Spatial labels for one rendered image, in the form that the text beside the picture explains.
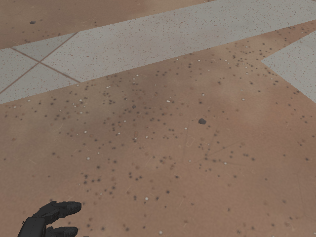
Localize robot left hand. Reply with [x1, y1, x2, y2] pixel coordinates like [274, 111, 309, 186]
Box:
[18, 200, 89, 237]

